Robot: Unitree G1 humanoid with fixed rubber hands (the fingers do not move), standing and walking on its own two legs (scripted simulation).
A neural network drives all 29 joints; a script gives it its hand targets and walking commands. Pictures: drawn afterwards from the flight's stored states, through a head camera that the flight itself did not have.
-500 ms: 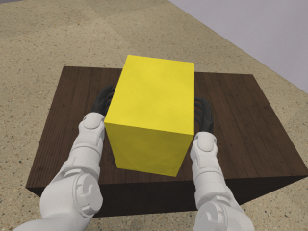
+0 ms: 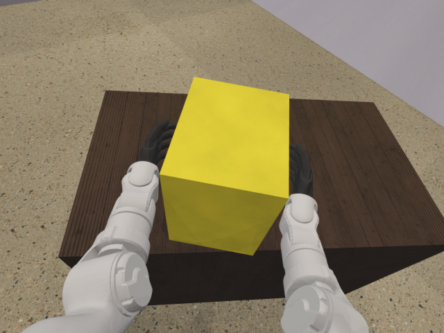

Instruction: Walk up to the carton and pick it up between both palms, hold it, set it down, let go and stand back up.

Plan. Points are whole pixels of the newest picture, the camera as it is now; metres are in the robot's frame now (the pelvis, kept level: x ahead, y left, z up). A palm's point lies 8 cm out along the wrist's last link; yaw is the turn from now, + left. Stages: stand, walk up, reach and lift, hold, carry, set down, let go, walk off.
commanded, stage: set down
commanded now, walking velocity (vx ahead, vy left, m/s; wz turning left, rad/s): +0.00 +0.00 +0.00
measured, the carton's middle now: (225, 171) +0.45 +0.00 -0.01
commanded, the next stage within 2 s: none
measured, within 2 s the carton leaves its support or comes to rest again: rests again in 0.52 s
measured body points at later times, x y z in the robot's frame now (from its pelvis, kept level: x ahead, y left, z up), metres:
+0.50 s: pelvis +0.01 -0.01 +0.00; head +0.08 +0.03 +0.44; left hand +0.45 +0.16 +0.05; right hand +0.42 -0.13 +0.05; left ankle +0.02 +0.09 -0.75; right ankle -0.02 -0.13 -0.75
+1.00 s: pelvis +0.01 -0.02 +0.00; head +0.10 +0.01 +0.44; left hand +0.46 +0.15 +0.04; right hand +0.43 -0.14 +0.04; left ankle +0.02 +0.09 -0.75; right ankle -0.02 -0.13 -0.75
